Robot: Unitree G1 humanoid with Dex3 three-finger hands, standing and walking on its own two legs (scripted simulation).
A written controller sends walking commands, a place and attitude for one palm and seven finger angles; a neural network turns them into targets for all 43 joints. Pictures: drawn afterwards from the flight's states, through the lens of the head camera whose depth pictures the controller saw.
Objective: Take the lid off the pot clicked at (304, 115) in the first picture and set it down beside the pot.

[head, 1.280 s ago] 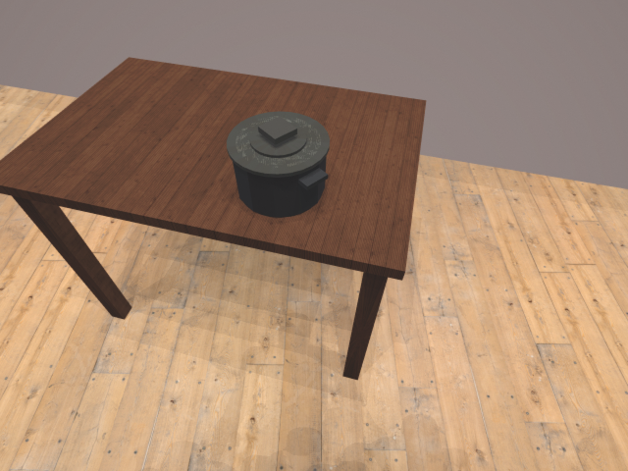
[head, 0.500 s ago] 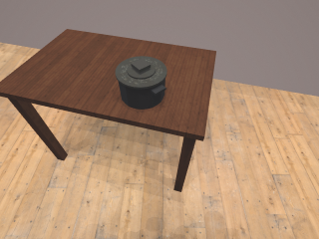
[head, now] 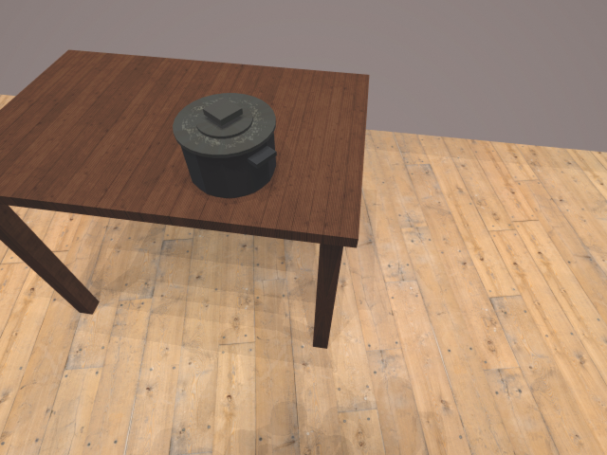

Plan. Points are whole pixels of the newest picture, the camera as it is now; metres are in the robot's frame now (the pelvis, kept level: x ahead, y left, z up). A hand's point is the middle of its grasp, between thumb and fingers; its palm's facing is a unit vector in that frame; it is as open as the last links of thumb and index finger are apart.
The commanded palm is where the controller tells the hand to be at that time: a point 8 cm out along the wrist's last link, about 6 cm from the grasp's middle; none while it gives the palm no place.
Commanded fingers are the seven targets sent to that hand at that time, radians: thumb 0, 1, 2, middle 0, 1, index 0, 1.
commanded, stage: take the last steps up to it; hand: left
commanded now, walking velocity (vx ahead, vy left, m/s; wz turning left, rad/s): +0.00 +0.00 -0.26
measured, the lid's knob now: (222, 111) +0.69 +0.20 +0.05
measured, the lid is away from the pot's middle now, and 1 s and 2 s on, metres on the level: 0.00 0.00 0.00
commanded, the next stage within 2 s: come to a stop and stand still in 0.62 s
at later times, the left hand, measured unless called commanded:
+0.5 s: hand out of the picture +0.05 +0.25 -0.17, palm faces +0.01 -0.98 -0.20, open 7.4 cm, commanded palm none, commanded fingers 0.00 0.90 0.90 -0.20 -0.30 -0.20 -0.30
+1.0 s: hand (173, 383) +0.24 +0.23 -0.17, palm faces -0.01 -0.98 -0.20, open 7.2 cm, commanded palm none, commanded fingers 0.00 0.90 0.90 -0.20 -0.30 -0.20 -0.30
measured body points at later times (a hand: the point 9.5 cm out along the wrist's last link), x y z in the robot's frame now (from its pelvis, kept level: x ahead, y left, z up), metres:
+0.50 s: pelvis +0.05 +0.05 +0.01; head +0.07 +0.07 +0.45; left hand +0.05 +0.30 -0.15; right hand +0.06 -0.20 -0.13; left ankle +0.04 +0.13 -0.73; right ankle +0.02 -0.09 -0.68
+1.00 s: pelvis +0.14 +0.07 +0.00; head +0.18 +0.07 +0.45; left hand +0.24 +0.29 -0.15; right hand +0.13 -0.15 -0.16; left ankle +0.14 +0.19 -0.72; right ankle +0.18 -0.05 -0.73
